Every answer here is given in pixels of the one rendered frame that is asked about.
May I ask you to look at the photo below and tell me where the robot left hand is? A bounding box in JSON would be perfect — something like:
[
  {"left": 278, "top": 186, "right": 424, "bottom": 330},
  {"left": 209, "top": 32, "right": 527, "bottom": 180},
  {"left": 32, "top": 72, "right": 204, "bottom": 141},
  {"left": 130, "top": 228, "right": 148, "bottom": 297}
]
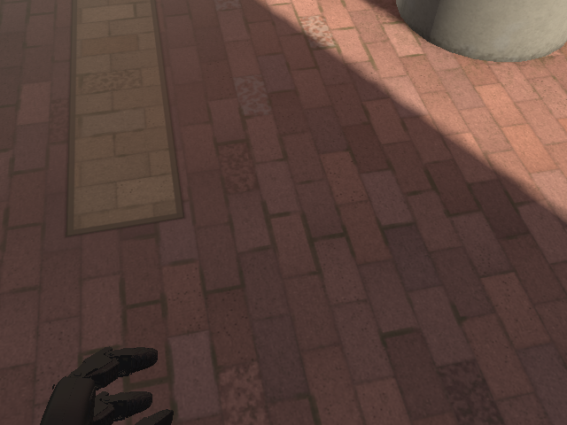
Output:
[{"left": 40, "top": 346, "right": 174, "bottom": 425}]

